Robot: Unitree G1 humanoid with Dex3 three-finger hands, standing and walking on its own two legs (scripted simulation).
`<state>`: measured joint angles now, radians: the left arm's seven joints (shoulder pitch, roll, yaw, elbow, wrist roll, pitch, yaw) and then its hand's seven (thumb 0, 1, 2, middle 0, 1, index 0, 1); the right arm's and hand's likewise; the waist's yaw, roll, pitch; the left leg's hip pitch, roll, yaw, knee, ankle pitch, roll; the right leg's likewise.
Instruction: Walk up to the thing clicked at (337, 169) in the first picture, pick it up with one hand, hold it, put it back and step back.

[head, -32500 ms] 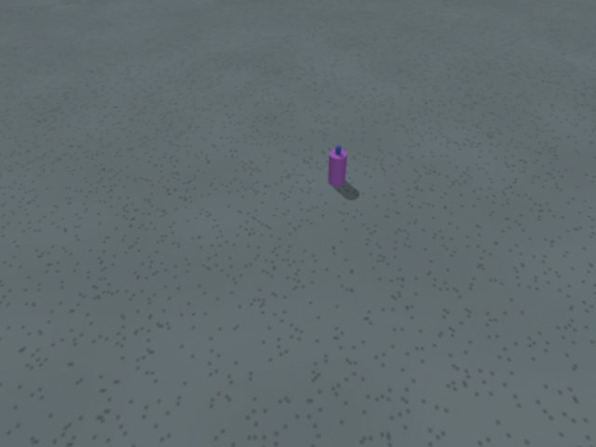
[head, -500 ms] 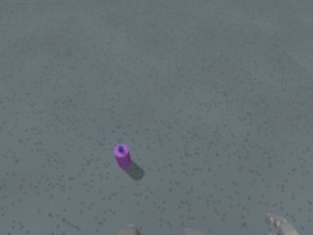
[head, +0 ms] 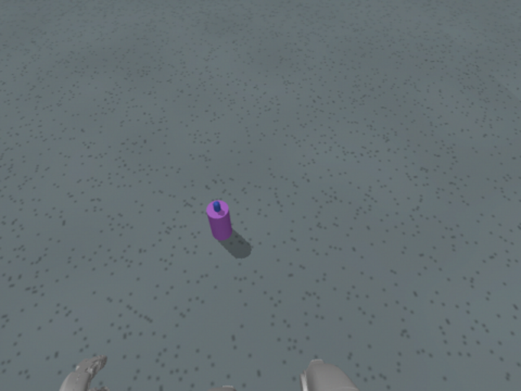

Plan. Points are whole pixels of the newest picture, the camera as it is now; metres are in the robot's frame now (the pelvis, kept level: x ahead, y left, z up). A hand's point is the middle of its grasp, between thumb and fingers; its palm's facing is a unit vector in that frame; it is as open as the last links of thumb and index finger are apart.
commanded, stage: step back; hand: left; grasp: from the side
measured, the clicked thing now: (219, 218) +0.80 +0.19 -0.64
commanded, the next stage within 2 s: stand in 1.42 s
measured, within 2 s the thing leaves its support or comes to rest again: neither
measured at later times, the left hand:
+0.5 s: hand out of the picture -0.10 +0.25 -0.12, palm faces +0.00 -0.90 -0.44, open 7.4 cm
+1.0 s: hand out of the picture -0.13 +0.24 -0.13, palm faces +0.06 -0.93 -0.36, open 7.4 cm
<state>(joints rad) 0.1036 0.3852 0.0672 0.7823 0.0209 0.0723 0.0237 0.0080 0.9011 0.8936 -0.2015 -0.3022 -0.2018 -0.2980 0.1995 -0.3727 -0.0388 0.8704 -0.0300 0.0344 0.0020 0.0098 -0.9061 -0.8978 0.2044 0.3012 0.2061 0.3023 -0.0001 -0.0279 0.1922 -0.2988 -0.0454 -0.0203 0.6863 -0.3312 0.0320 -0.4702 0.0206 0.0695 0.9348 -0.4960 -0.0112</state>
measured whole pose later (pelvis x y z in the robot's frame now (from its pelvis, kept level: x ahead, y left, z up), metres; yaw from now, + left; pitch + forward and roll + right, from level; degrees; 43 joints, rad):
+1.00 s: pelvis -0.17 -0.02 +0.01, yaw +2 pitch -2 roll +0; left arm 0.23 0.34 0.05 0.99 0.04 -0.03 -0.01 0.01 0.90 0.89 -0.20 -0.30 -0.20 -0.30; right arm 0.23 -0.40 -0.06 1.00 -0.03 -0.01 0.03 0.01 -0.91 -0.90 0.20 0.30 0.20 0.30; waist 0.04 0.02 0.05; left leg -0.32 0.01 -0.03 0.68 -0.40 0.01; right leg -0.24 -0.02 -0.04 0.56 -0.28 -0.01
